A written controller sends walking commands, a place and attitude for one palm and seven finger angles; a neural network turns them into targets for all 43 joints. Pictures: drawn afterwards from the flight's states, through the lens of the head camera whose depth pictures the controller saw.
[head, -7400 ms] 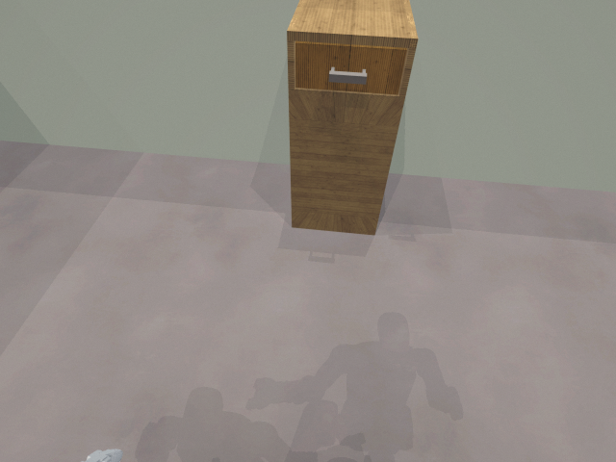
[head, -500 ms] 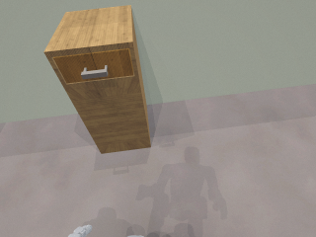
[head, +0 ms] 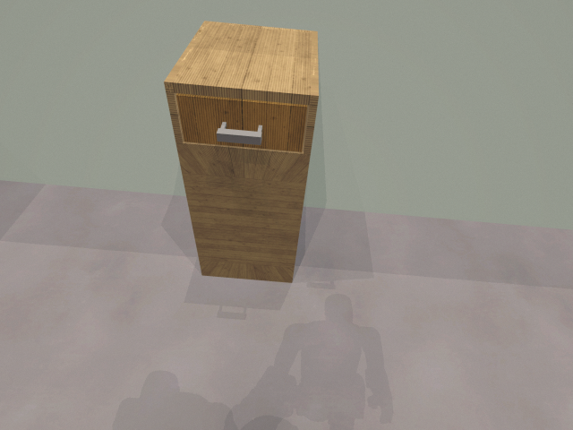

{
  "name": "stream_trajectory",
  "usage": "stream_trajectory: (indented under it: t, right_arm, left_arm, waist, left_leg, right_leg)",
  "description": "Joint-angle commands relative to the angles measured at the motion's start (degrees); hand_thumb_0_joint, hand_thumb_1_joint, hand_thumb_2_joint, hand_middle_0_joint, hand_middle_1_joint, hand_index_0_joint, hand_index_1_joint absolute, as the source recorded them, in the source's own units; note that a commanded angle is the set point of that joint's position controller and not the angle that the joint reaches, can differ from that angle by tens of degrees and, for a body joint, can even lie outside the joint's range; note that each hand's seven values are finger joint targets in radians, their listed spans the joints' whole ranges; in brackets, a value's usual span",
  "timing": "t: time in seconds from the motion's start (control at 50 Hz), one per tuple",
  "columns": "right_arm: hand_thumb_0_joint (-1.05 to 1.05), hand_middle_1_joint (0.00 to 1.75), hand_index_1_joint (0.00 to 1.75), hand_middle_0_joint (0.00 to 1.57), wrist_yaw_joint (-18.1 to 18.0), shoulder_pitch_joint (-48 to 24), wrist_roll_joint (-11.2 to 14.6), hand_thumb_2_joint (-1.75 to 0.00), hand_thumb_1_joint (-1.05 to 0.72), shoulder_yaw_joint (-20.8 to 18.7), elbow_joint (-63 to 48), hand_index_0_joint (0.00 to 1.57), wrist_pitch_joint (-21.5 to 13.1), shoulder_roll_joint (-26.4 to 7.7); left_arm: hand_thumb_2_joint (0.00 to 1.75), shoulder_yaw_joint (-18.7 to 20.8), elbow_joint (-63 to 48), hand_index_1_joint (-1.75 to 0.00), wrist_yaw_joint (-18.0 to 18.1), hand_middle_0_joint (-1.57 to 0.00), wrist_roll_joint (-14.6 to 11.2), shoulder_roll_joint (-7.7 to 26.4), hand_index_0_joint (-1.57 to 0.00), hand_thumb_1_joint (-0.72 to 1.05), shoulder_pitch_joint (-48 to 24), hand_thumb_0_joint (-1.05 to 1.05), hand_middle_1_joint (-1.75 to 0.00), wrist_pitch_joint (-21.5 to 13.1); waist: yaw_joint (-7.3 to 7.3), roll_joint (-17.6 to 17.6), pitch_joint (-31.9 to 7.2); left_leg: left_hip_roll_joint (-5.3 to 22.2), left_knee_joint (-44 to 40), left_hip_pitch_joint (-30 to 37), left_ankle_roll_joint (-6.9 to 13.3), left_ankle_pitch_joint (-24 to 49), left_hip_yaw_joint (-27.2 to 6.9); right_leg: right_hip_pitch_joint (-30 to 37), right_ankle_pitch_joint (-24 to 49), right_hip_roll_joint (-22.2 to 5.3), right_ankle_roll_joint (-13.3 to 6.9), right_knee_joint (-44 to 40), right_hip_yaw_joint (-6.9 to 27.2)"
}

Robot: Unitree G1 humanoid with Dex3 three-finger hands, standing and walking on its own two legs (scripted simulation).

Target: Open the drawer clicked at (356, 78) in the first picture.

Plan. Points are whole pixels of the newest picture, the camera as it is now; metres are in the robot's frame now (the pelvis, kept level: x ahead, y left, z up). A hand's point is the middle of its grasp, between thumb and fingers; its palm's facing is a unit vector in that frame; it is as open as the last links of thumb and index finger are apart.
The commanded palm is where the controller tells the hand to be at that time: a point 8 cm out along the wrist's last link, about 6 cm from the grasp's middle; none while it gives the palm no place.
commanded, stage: take the last steps up to it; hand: left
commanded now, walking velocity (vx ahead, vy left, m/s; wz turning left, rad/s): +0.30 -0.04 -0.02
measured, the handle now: (240, 131) +0.80 +0.18 -0.03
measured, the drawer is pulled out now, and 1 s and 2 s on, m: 0.00 0.00 0.00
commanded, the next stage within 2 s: come to a stop and stand still in 0.62 s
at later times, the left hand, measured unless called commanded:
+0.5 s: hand (214, 387) +0.23 +0.13 -0.17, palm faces +0.06 -0.97 -0.22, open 7.2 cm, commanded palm none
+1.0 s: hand (212, 352) +0.29 +0.15 -0.18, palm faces +0.04 -0.98 -0.19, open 7.4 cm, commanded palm none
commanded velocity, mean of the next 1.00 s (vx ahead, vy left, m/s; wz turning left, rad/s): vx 0.08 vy -0.04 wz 0.01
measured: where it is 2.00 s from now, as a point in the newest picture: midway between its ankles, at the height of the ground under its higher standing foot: outside the picture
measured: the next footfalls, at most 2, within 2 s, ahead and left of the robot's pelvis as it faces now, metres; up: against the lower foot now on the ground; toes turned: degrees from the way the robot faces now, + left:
right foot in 0.32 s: +0.23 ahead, -0.15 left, +0.00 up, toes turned -9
left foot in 0.72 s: +0.35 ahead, +0.09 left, +0.00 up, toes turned +9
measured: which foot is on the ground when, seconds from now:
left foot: down 0.00-0.32, up 0.34-0.70, down 0.72-1.00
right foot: up 0.00-0.30, down 0.32-0.72, up 0.74-1.00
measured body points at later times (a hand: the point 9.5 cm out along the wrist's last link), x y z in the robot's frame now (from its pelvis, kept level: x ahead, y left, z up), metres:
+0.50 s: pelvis +0.15 -0.05 -0.01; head +0.17 -0.06 +0.44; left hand +0.22 +0.19 -0.15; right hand +0.13 -0.28 -0.17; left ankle +0.12 +0.08 -0.67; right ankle +0.19 -0.14 -0.74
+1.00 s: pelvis +0.28 -0.03 +0.00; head +0.31 -0.02 +0.45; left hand +0.29 +0.20 -0.16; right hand +0.34 -0.26 -0.15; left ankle +0.31 +0.08 -0.74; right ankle +0.28 -0.15 -0.70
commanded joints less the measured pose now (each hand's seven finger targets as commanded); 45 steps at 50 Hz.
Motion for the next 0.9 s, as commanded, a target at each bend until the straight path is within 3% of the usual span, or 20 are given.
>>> stream_trajectory:
  t: [0.0,0.18,0.24,0.26,0.28,0.3,0.32,0.36,0.4,0.44,0.5,0.58,0.64,0.66,0.68,0.7,0.72,0.76,0.8,0.88]
  right_arm:
    - [0.00,0.30,0.30,0.20,-1.09,4.67,0.82,-0.90,-0.90,-1.55,0.52,0.20,-1.56,-8.60]
    - [0.00,0.30,0.30,0.20,-1.28,10.24,0.08,-0.90,-0.90,-2.34,4.97,0.20,-1.91,-7.97]
    - [0.00,0.30,0.30,0.20,-1.37,9.72,-0.05,-0.90,-0.90,-2.41,5.57,0.20,-1.69,-7.92]
    - [0.00,0.30,0.30,0.20,-1.30,9.47,0.21,-0.90,-0.90,-2.30,5.87,0.20,-1.70,-7.88]
    - [0.00,0.30,0.30,0.20,-0.83,9.88,0.78,-0.90,-0.90,-2.24,5.65,0.20,-2.03,-6.57]
    - [0.00,0.30,0.30,0.20,-0.42,11.35,1.47,-0.90,-0.90,-1.35,3.75,0.20,-2.56,-2.52]
    - [0.00,0.30,0.30,0.20,-0.54,8.56,1.70,-0.90,-0.90,-1.67,2.57,0.20,-2.01,-4.74]
    - [0.00,0.30,0.30,0.20,0.02,1.89,0.88,-0.90,-0.90,-2.22,1.07,0.20,-1.50,-4.06]
    - [0.00,0.30,0.30,0.20,0.46,4.07,0.19,-0.90,-0.90,-1.99,2.23,0.20,-0.37,-2.05]
    - [0.00,0.30,0.30,0.20,0.64,6.40,-0.01,-0.90,-0.90,-1.84,2.86,0.20,0.65,-0.98]
    - [0.00,0.30,0.30,0.20,1.19,4.62,0.22,-0.90,-0.90,-1.55,1.81,0.20,0.90,-0.08]
    - [0.00,0.30,0.30,0.20,1.55,-0.80,0.47,-0.90,-0.90,-1.36,-0.36,0.20,-0.30,-1.25]
    - [0.00,0.30,0.30,0.20,1.28,1.48,0.41,-0.90,-0.90,-1.27,0.42,0.20,-1.05,-2.61]
    - [0.00,0.30,0.30,0.20,1.10,3.90,0.34,-0.90,-0.90,-1.49,1.48,0.20,-1.40,-3.91]
    - [0.00,0.30,0.30,0.20,0.70,8.22,0.15,-0.90,-0.90,-2.30,2.10,0.20,-1.60,-7.64]
    - [0.00,0.30,0.30,0.20,0.18,12.27,-0.38,-0.90,-0.90,-3.29,2.52,0.20,-1.26,-12.64]
    - [0.00,0.30,0.30,0.20,-0.48,11.58,-0.18,-0.90,-0.90,-2.87,2.59,0.20,-0.72,-12.06]
    - [0.00,0.30,0.30,0.20,-1.36,1.93,0.22,-0.90,-0.90,-1.16,0.54,0.20,-0.55,-7.76]
    - [0.00,0.30,0.30,0.20,-2.00,-2.26,0.57,-0.90,-0.90,-0.31,0.30,0.20,-0.74,-5.88]
    - [0.00,0.30,0.30,0.20,-2.71,-1.70,1.06,-0.90,-0.90,-2.16,0.58,0.20,1.00,-9.23]
  left_arm:
    - [0.90,0.06,-5.36,-0.30,-0.88,-0.20,-0.49,1.63,-0.20,0.90,-4.84,0.00,-0.30,-3.14]
    - [0.90,0.25,-8.30,-0.30,-0.99,-0.20,-1.03,-0.30,-0.20,0.90,-14.21,0.00,-0.30,-3.53]
    - [0.90,0.92,-7.14,-0.30,-1.02,-0.20,-0.81,0.04,-0.20,0.90,-10.61,0.00,-0.30,-4.35]
    - [0.90,1.36,-4.85,-0.30,-0.89,-0.20,-0.65,1.26,-0.20,0.90,-3.54,0.00,-0.30,-4.96]
    - [0.90,2.18,-2.27,-0.30,-0.38,-0.20,-0.39,4.87,-0.20,0.90,4.62,0.00,-0.30,-5.79]
    - [0.90,3.84,-0.48,-0.30,0.53,-0.20,-0.29,11.35,-0.20,0.90,12.18,0.00,-0.30,-6.23]
    - [0.90,3.62,-0.41,-0.30,0.78,-0.20,-1.44,12.70,-0.20,0.90,11.98,0.00,-0.30,-5.91]
    - [0.90,2.36,-3.02,-0.30,1.26,-0.20,-1.19,7.61,-0.20,0.90,1.23,0.00,-0.30,-5.60]
    - [0.90,0.92,-4.62,-0.30,1.75,-0.20,-0.82,2.53,-0.20,0.90,-4.79,0.00,-0.30,-5.87]
    - [0.90,0.51,-4.57,-0.30,1.83,-0.20,-0.48,0.91,-0.20,0.90,-5.67,0.00,-0.30,-6.22]
    - [0.90,0.50,-3.99,-0.30,1.62,-0.20,-0.50,2.55,-0.20,0.90,-5.11,0.00,-0.30,-6.39]
    - [0.90,0.79,-2.52,-0.30,1.32,-0.20,-0.53,4.45,-0.20,0.90,-2.76,0.00,-0.30,-6.28]
    - [0.90,0.91,-2.19,-0.30,1.37,-0.20,-0.96,4.58,-0.20,0.90,-3.57,0.00,-0.30,-5.66]
    - [0.90,0.66,-2.09,-0.30,1.36,-0.20,-1.08,3.36,-0.20,0.90,-3.02,0.00,-0.30,-5.27]
    - [0.90,0.31,-2.63,-0.30,1.06,-0.20,-1.00,1.51,-0.20,0.90,-1.96,0.00,-0.30,-4.78]
    - [0.90,-0.08,-4.01,-0.30,0.82,-0.20,-1.21,-1.39,-0.20,0.90,-1.87,0.00,-0.30,-4.61]
    - [0.90,-0.45,-4.64,-0.30,1.33,-0.20,-0.88,-0.59,-0.20,0.90,-3.08,0.00,-0.30,-4.29]
    - [0.90,-0.72,-2.76,-0.30,1.58,-0.20,-1.15,-1.72,-0.20,0.90,-2.95,0.00,-0.30,-3.83]
    - [0.90,-1.06,-0.70,-0.30,1.79,-0.20,-1.51,-2.14,-0.20,0.90,-0.15,0.00,-0.30,-3.03]
    - [0.90,-0.27,-2.77,-0.30,2.24,-0.20,-1.01,0.19,-0.20,0.90,-1.26,0.00,-0.30,-0.63]
  waist:
    - [-1.20,8.90,6.89]
    - [-3.18,9.37,8.96]
    - [-1.03,7.45,7.01]
    - [2.22,4.75,3.22]
    - [5.56,-1.27,-2.37]
    - [7.08,-15.42,-9.31]
    - [6.86,-11.32,-9.26]
    - [4.02,-5.10,1.39]
    - [-0.15,-1.96,3.75]
    - [-2.24,-4.33,3.70]
    - [-2.31,-3.48,3.96]
    - [-0.27,-4.13,3.03]
    - [-2.26,-3.19,3.02]
    - [-3.22,0.84,2.43]
    - [-4.70,10.21,1.08]
    - [-5.83,21.14,1.68]
    - [-5.62,18.34,0.93]
    - [-1.95,11.53,3.22]
    - [0.09,7.81,1.03]
    - [-1.28,6.78,-1.61]
  left_leg:
    - [13.03,-18.02,2.09,7.54,2.89,-11.71]
    - [14.70,-14.49,2.60,8.42,14.39,-8.49]
    - [13.34,-7.27,0.06,6.75,19.44,-6.53]
    - [10.62,1.58,-0.92,5.06,23.92,-3.81]
    - [7.47,15.06,-9.25,2.85,21.43,-1.14]
    - [-0.74,34.05,-23.55,0.03,-7.03,2.83]
    - [0.28,44.58,-25.66,0.90,-15.82,-3.05]
    - [4.62,49.55,-29.90,1.10,-6.82,-5.75]
    - [6.41,44.02,-24.79,0.20,-1.34,-5.08]
    - [6.38,37.05,-20.62,-1.15,-0.27,-2.88]
    - [5.64,25.84,-18.61,-2.36,1.78,-0.26]
    - [4.26,14.68,-16.84,-2.43,2.45,1.38]
    - [2.76,5.39,-6.92,-2.46,8.08,3.25]
    - [2.85,2.20,-0.43,-2.41,8.75,2.51]
    - [8.48,-2.35,5.34,0.07,5.42,-6.58]
    - [19.80,-10.77,6.76,5.57,2.40,-21.42]
    - [22.63,-14.54,3.22,7.85,2.21,-26.15]
    - [19.84,-12.98,-5.06,8.29,17.78,-18.40]
    - [17.30,-10.82,-5.25,7.27,33.98,-10.19]
    - [18.99,-6.96,-0.46,9.07,46.94,-7.73]
  right_leg:
    - [-12.94,7.16,-1.70,1.36,5.16,2.36]
    - [-7.23,7.72,-0.84,0.94,-13.46,-0.28]
    - [3.87,9.35,2.17,-0.66,-21.29,-2.67]
    - [13.15,11.31,3.74,-1.38,-25.55,-3.61]
    - [27.25,10.96,-1.86,-3.87,-28.01,3.77]
    - [39.50,14.74,-18.39,-10.11,-34.48,27.46]
    - [33.96,7.35,-22.34,-13.58,-40.02,33.37]
    - [18.94,-6.52,-19.29,-12.41,-44.03,28.73]
    - [9.42,-0.21,-14.77,-9.63,-45.13,16.87]
    - [5.57,6.56,-12.15,-8.61,-45.48,9.39]
    - [5.84,11.11,-10.42,-8.97,-45.26,6.19]
    - [11.53,13.82,-10.83,-9.29,-42.13,6.57]
    - [8.94,11.53,-8.77,-6.98,-36.94,4.04]
    - [5.57,8.95,-6.73,-5.72,-32.27,2.84]
    - [-0.36,2.04,-2.15,-3.89,-22.36,0.37]
    - [-7.19,-8.86,3.95,-1.31,-8.40,-5.05]
    - [-7.38,-12.49,3.42,-1.37,0.11,0.22]
    - [-2.86,-6.43,-0.55,-0.67,1.08,4.94]
    - [2.91,-2.96,-1.04,0.72,-4.20,5.05]
    - [1.18,-2.41,0.65,1.38,-3.78,3.82]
